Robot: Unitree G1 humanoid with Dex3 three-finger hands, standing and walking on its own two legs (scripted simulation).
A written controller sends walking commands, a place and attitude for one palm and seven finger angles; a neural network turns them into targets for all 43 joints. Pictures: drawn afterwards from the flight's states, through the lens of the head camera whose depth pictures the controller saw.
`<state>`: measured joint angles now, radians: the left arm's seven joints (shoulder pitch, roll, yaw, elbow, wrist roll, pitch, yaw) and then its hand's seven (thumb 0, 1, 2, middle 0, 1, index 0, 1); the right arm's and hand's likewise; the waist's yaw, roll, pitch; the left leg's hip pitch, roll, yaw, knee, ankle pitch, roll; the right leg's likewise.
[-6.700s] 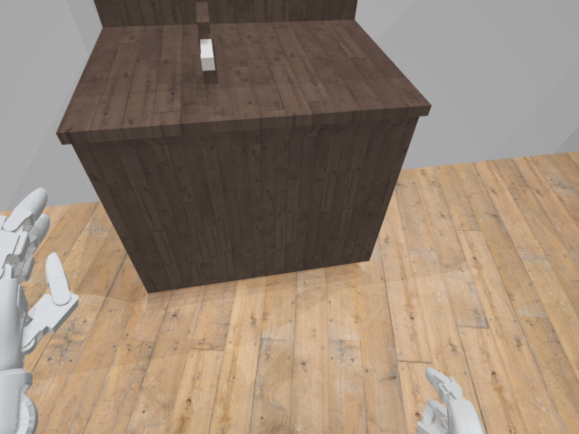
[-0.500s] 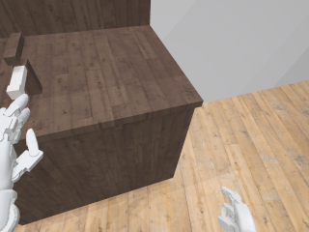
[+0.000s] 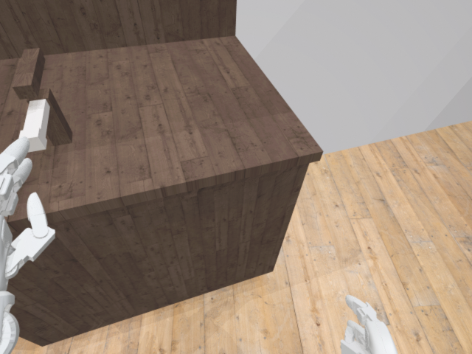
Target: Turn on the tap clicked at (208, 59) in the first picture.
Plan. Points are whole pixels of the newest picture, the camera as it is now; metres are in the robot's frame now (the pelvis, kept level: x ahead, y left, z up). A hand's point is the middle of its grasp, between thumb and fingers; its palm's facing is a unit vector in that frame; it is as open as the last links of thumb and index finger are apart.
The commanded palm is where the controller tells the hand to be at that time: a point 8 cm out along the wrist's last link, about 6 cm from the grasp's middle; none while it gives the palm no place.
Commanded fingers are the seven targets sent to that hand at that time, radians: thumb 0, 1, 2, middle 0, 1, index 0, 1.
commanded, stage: come to a stop and stand still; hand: left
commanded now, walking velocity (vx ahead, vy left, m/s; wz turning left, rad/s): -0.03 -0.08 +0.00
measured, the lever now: (33, 140) +0.39 +0.38 +0.14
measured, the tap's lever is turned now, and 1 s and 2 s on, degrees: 0 0 0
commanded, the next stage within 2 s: look again from close up in 1.28 s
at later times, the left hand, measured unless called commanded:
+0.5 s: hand (91, 273) +0.18 +0.19 +0.14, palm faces +0.26 -0.88 -0.39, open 7.4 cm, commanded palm +0.13 +0.24 +0.18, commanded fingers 0.00 0.90 0.90 -0.20 -0.30 -0.20 -0.30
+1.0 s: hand (74, 240) +0.21 +0.22 +0.16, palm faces +0.35 -0.86 -0.36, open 7.4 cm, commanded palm +0.15 +0.25 +0.18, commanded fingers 0.00 0.90 0.90 -0.20 -0.30 -0.20 -0.30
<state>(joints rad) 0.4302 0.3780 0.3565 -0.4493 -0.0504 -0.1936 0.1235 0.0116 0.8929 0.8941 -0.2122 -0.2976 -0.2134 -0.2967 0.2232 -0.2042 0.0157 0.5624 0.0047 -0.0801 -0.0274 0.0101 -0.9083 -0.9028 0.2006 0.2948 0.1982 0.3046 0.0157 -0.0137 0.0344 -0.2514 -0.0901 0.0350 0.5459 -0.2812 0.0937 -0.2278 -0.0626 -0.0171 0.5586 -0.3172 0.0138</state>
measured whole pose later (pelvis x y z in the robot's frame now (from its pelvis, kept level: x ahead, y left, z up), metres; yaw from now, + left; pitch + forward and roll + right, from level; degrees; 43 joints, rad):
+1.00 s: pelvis -0.01 -0.03 +0.01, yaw -1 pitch +0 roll -1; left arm 0.40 0.37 0.33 -0.40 -0.04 -0.20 0.09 0.01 0.89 0.89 -0.21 -0.30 -0.21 -0.30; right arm 0.22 -0.18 0.06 0.57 0.00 -0.13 -0.03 0.01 -0.91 -0.90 0.20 0.30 0.20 0.30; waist 0.03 -0.03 0.02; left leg -0.23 -0.03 0.03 0.42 -0.19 0.05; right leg -0.18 0.00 -0.02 0.36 -0.18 0.01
